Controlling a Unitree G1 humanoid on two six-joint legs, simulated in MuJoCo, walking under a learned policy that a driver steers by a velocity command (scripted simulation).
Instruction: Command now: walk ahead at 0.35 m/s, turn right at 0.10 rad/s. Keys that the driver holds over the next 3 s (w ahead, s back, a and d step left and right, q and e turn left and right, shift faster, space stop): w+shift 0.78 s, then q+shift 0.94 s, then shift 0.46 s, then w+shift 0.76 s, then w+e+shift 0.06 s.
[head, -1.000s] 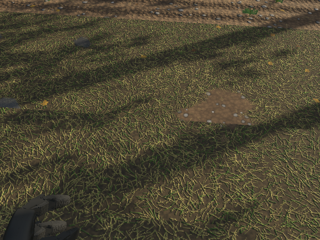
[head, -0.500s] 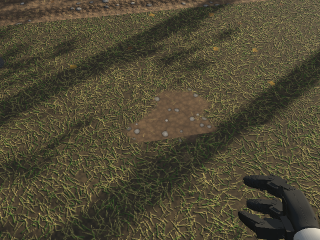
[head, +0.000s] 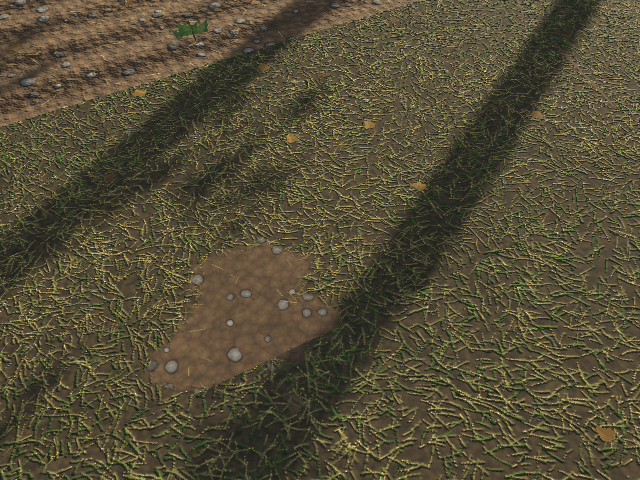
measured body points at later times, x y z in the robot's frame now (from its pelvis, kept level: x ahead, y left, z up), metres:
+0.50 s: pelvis +0.21 +0.15 -0.15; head +0.20 +0.17 +0.30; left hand +0.38 +0.36 -0.26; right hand +0.11 -0.07 -0.29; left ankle +0.11 +0.23 -0.86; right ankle +0.32 +0.03 -0.74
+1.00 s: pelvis +0.61 +0.14 -0.13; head +0.63 +0.14 +0.32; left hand +0.59 +0.40 -0.27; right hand +0.78 -0.08 -0.24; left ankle +0.76 +0.30 -0.81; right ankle +0.52 +0.08 -0.86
